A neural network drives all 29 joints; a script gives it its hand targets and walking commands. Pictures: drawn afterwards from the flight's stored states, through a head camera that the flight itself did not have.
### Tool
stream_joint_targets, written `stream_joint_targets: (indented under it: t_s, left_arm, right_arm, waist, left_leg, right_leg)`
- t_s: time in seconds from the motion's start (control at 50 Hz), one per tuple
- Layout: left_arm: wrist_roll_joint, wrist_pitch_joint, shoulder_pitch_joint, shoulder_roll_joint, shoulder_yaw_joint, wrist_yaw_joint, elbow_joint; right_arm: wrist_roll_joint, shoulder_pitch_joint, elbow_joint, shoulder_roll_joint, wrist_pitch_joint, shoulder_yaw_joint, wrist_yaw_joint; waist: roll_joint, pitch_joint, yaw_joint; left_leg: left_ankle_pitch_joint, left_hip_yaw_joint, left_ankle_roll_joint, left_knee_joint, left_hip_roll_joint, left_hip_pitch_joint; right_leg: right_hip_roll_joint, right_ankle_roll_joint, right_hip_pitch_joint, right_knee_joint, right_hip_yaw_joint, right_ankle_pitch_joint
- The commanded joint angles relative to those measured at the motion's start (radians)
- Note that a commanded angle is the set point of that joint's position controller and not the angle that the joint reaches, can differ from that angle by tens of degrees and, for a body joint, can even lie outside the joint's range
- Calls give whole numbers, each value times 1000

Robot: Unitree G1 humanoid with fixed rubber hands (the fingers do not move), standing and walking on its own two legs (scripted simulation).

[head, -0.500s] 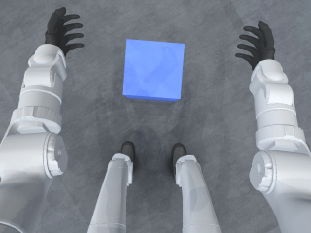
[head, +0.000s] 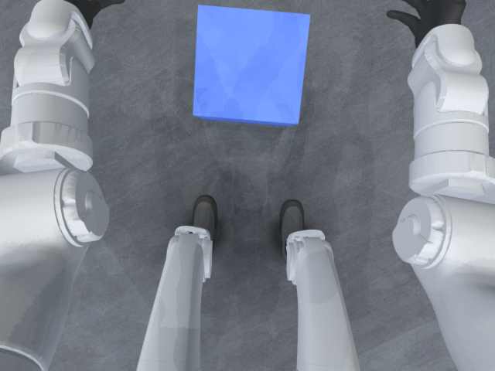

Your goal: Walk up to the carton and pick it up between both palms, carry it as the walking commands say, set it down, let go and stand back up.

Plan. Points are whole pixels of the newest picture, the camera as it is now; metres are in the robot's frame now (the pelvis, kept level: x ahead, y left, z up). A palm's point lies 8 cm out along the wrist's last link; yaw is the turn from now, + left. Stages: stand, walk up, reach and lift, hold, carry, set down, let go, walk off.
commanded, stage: reach and lift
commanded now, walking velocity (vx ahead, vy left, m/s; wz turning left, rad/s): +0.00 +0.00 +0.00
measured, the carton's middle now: (249, 74) +0.56 +0.01 -0.55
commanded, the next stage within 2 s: none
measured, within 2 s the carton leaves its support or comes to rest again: neither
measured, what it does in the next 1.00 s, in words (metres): lowers itself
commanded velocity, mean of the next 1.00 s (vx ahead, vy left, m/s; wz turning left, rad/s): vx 0.00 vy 0.00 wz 0.00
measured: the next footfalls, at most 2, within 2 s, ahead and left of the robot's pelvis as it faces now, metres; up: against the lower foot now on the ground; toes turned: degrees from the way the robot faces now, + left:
none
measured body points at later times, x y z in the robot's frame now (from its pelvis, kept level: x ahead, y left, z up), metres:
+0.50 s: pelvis -0.04 +0.01 -0.14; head +0.37 +0.00 +0.03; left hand +0.57 +0.22 -0.32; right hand +0.55 -0.21 -0.33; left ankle +0.08 +0.14 -0.61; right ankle +0.07 -0.13 -0.61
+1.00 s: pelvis -0.04 +0.00 -0.25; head +0.36 +0.00 -0.06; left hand +0.56 +0.20 -0.44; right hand +0.55 -0.20 -0.44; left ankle +0.08 +0.14 -0.61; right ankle +0.07 -0.13 -0.61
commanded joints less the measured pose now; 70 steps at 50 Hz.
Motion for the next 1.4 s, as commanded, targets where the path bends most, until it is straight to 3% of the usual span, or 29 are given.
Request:
stream_joint_targets:
  t_s: [0.0, 0.06, 0.14, 0.18, 0.2, 0.22, 0.24, 0.34, 0.36, 0.4, 0.42, 0.46, 0.5, 0.6, 0.62, 0.66, 0.68, 0.72, 0.78, 0.82, 0.88, 0.96, 1.0, 1.08, 1.1, 1.2, 1.22, 1.26, 1.38]
  left_arm:
    - [-29, 0, -338, 146, -19, 0, -61]
    - [-30, 10, -384, 200, -12, 15, -16]
    - [-41, 24, -403, 210, -33, 38, -9]
    - [-40, 18, -412, 223, -40, 52, -54]
    - [-62, 14, -424, 217, -62, 59, -134]
    - [-70, 15, -409, 220, -73, 65, -109]
    - [-93, 13, -426, 218, -80, 70, -154]
    - [-196, 51, -588, 313, -176, 116, -296]
    - [-206, 69, -585, 327, -184, 132, -288]
    - [-238, 103, -616, 343, -222, 148, -298]
    - [-250, 122, -614, 358, -221, 150, -313]
    - [-284, 107, -611, 323, -242, 148, -256]
    - [-267, 95, -618, 360, -211, 144, -176]
    - [-240, 50, -671, 347, -203, 129, 7]
    - [-249, 45, -681, 327, -222, 119, 92]
    - [-242, 35, -685, 293, -233, 98, 179]
    - [-236, 28, -714, 291, -240, 91, 168]
    - [-233, 3, -696, 281, -253, 86, 194]
    - [-240, -19, -702, 246, -278, 84, 176]
    - [-219, -33, -720, 294, -241, 98, 188]
    - [-222, -45, -684, 296, -252, 105, 214]
    - [-267, -74, -728, 308, -259, 128, 126]
    - [-273, -70, -670, 306, -275, 131, 204]
    - [-292, -125, -720, 302, -280, 143, 21]
    - [-323, -128, -732, 279, -299, 143, 56]
    - [-284, -107, -546, 266, -290, 138, 252]
    - [-290, -108, -556, 252, -304, 132, 255]
    - [-275, -112, -566, 262, -284, 133, 229]
    - [-308, -104, -644, 243, -306, 132, 204]
  right_arm:
    - [-40, -334, -40, -121, 0, -28, -9]
    - [-10, -391, -10, -150, 12, -16, -18]
    - [5, -393, 17, -167, 15, 4, -22]
    - [27, -377, 3, -172, 12, 7, -32]
    - [37, -390, -48, -197, 4, 0, -34]
    - [73, -376, -39, -167, 7, 38, -34]
    - [52, -394, -73, -201, 2, 38, -45]
    - [162, -530, -239, -317, 33, 74, -89]
    - [171, -523, -231, -336, 48, 86, -99]
    - [223, -558, -248, -335, 83, 125, -107]
    - [242, -582, -288, -340, 101, 157, -109]
    - [254, -583, -203, -327, 86, 187, -107]
    - [246, -655, -179, -340, 80, 205, -107]
    - [229, -705, 34, -328, 41, 206, -98]
    - [217, -702, 119, -321, 36, 199, -92]
    - [215, -703, 227, -264, 31, 226, -73]
    - [193, -715, 223, -275, 22, 211, -72]
    - [195, -677, 288, -242, 6, 214, -61]
    - [177, -687, 257, -257, -28, 174, -55]
    - [173, -725, 222, -274, -46, 180, -63]
    - [164, -676, 270, -278, -58, 168, -63]
    - [211, -716, 178, -283, -89, 206, -79]
    - [233, -677, 258, -296, -85, 225, -80]
    - [238, -736, 74, -295, -138, 222, -89]
    - [253, -708, 101, -280, -141, 226, -90]
    - [252, -552, 299, -247, -114, 272, -78]
    - [257, -555, 279, -238, -114, 263, -74]
    - [265, -550, 261, -227, -117, 257, -72]
    - [241, -653, 240, -284, -116, 248, -75]
  waist:
    - [-51, -1027, -33]
    - [-7, -1014, 5]
    - [-1, -1113, 3]
    - [46, -1192, 15]
    - [28, -1323, -14]
    - [40, -1339, 17]
    - [-9, -1404, -15]
    - [93, -1731, -33]
    - [53, -1793, -47]
    - [93, -1844, -30]
    - [47, -1917, -20]
    - [43, -1720, -34]
    - [-24, -1574, -14]
    - [4, -1221, 19]
    - [12, -1109, -7]
    - [-1, -912, 11]
    - [-8, -903, -16]
    - [-9, -818, -5]
    - [33, -813, -30]
    - [26, -830, 5]
    - [40, -825, 2]
    - [-20, -1008, -5]
    - [-12, -982, 9]
    - [-13, -1000, -4]
    - [-16, -972, -31]
    - [-6, -832, 19]
    - [-12, -787, -5]
    - [7, -775, 14]
    - [1, -685, -16]
  left_leg:
    - [141, 85, 5, 97, -67, 425]
    - [56, 113, -2, 184, -68, 360]
    - [97, 115, -11, 303, -70, 376]
    - [169, 120, -14, 356, -77, 404]
    - [250, 108, -15, 385, -76, 455]
    - [265, 116, -10, 409, -77, 480]
    - [296, 109, -11, 447, -82, 441]
    - [339, 96, -14, 567, -72, 644]
    - [300, 86, -13, 573, -74, 678]
    - [284, 90, -20, 614, -68, 712]
    - [288, 82, -16, 625, -71, 743]
    - [349, 80, -8, 691, -62, 624]
    - [212, 94, 14, 700, -55, 471]
    - [0, 115, 4, 740, -35, 271]
    - [-58, 114, 3, 751, -32, 215]
    - [-134, 108, 8, 745, -26, 118]
    - [-132, 106, 5, 762, -26, 127]
    - [-112, 106, 4, 795, -23, 75]
    - [-69, 89, -4, 828, -17, 88]
    - [-62, 98, -2, 861, -18, 73]
    - [-24, 95, -9, 891, -19, 38]
    - [99, 84, 3, 945, -28, 116]
    - [93, 89, -4, 978, -24, 96]
    - [259, 63, -2, 1024, -33, 64]
    - [269, 59, 2, 1040, -30, 71]
    - [183, 72, -5, 1035, -23, 24]
    - [163, 64, 2, 1030, -17, 41]
    - [182, 64, 2, 1033, -19, 53]
    - [51, 69, -2, 1030, -17, -10]
  right_leg:
    - [64, 26, 491, 102, -109, 178]
    - [64, 23, 427, 166, -107, 86]
    - [72, 30, 377, 290, -132, 103]
    - [77, 24, 361, 340, -131, 155]
    - [85, 23, 400, 380, -140, 230]
    - [82, 27, 381, 400, -138, 221]
    - [79, 24, 433, 431, -134, 296]
    - [83, 4, 405, 539, -153, 244]
    - [84, 3, 463, 555, -166, 235]
    - [87, -2, 489, 587, -157, 217]
    - [89, 1, 575, 604, -156, 242]
    - [79, 3, 496, 676, -133, 291]
    - [67, 5, 474, 689, -122, 194]
    - [46, -1, 297, 725, -116, -9]
    - [41, 1, 231, 737, -126, -61]
    - [37, 7, 160, 750, -124, -131]
    - [35, 10, 163, 761, -132, -139]
    - [38, 13, 111, 799, -134, -110]
    - [36, 13, 72, 836, -137, -77]
    - [28, 19, 91, 846, -121, -74]
    - [30, 18, 91, 882, -116, -18]
    - [27, 24, 181, 934, -119, 94]
    - [22, 20, 172, 965, -109, 91]
    - [26, 16, 157, 1026, -83, 287]
    - [21, 16, 124, 1030, -82, 278]
    - [13, 29, 67, 1033, -79, 161]
    - [17, 30, 6, 1021, -95, 118]
    - [20, 32, -25, 1028, -98, 126]
    - [19, 17, -64, 1008, -100, 15]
